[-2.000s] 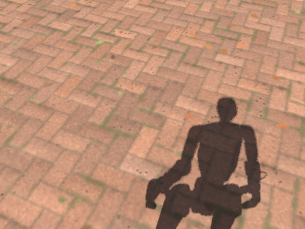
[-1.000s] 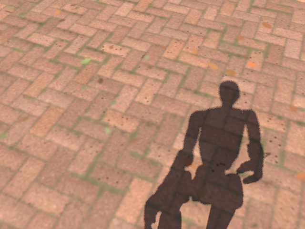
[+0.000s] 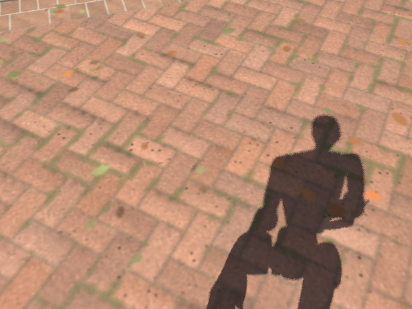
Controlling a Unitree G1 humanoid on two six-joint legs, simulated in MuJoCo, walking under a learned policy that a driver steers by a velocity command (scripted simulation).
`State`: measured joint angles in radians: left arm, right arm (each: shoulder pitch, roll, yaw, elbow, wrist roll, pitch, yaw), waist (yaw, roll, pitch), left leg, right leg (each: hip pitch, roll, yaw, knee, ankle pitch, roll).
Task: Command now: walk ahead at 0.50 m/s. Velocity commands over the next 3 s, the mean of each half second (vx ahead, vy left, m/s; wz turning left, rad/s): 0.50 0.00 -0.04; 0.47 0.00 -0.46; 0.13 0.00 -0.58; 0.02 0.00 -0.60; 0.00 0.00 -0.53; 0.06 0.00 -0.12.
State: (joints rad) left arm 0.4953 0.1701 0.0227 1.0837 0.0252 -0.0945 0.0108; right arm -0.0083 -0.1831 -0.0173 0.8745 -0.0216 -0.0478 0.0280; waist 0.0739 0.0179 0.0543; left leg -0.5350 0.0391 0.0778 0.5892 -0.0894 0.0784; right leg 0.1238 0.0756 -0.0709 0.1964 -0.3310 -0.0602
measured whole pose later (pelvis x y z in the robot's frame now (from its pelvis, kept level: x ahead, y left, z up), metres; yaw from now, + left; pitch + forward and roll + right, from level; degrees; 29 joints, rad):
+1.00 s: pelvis +0.51 -0.04 +0.01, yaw -18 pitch +1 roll +0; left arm 0.40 0.22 0.07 0.97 0.00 -0.05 0.00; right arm 0.03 -0.24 -0.04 0.80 -0.03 -0.04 0.01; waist 0.07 0.03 0.06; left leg -0.67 0.09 -0.04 0.81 -0.09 -0.04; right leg -0.08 0.15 0.11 0.30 -0.22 -0.13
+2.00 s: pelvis +0.60 -0.05 +0.01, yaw -54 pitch +1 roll +1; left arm 0.25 0.29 0.07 0.70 0.02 0.04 -0.01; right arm 0.18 -0.29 -0.06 0.71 -0.01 0.06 -0.02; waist 0.02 0.01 0.04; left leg -0.42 -0.02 -0.04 0.84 -0.41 -0.03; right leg -0.27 0.12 0.17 0.45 -0.19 -0.07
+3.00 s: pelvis +0.60 -0.03 +0.01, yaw -71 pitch -1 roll +0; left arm 0.21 0.25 0.01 0.85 0.03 0.02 -0.01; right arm 0.35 -0.24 -0.03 0.88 -0.03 0.01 0.00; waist -0.03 -0.01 -0.01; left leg -0.14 -0.01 0.00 0.46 -0.32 0.03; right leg -0.29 0.06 0.01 0.69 -0.41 -0.07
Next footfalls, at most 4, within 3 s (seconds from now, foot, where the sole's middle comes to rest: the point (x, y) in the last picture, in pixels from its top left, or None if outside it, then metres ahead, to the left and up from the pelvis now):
0.04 left None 0.19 0.09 -0.77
0.62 right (251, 304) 0.48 -0.08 -0.77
1.16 left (234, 217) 0.79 -0.02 -0.77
1.62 right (271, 275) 0.58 -0.14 -0.77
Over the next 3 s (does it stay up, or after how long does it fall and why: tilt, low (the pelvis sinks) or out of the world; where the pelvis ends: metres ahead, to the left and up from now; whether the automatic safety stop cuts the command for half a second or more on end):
stays up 0.60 -0.03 0.01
